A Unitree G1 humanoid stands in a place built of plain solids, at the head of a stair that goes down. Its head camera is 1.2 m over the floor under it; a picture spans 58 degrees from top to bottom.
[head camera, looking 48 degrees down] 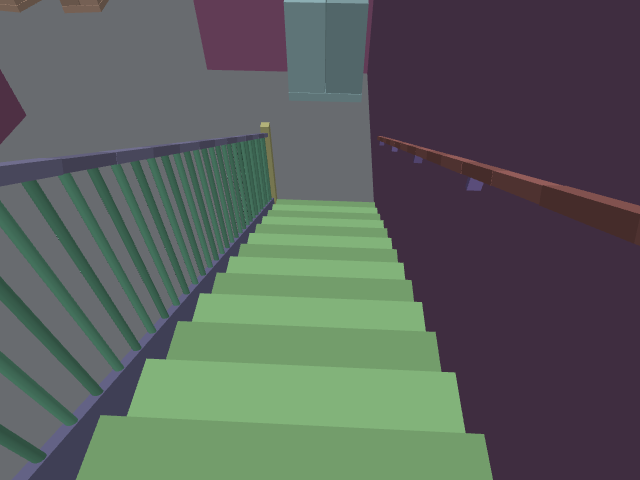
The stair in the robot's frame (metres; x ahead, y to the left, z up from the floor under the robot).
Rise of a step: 0.18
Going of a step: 0.28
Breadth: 1.20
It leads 3 degrees to the right of straight ahead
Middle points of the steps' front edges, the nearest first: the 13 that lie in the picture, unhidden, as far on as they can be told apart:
0.47 0.09 -0.18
0.76 0.08 -0.37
1.04 0.07 -0.55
1.33 0.05 -0.74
1.61 0.04 -0.92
1.90 0.03 -1.11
2.18 0.01 -1.29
2.47 0.00 -1.48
2.75 -0.01 -1.66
3.04 -0.03 -1.85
3.32 -0.04 -2.03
3.60 -0.06 -2.22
3.89 -0.07 -2.40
